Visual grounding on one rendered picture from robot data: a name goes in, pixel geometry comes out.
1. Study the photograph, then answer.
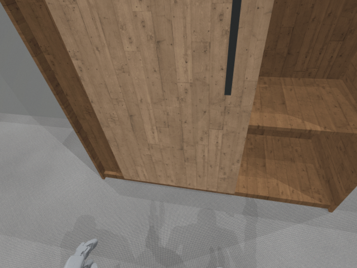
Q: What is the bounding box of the handle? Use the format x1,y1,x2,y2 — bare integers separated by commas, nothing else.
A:
224,0,242,95

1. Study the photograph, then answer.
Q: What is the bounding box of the wardrobe door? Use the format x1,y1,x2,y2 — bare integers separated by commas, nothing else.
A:
45,0,274,194
15,0,121,173

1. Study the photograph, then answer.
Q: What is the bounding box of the left robot hand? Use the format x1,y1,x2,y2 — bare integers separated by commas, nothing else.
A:
64,238,98,268

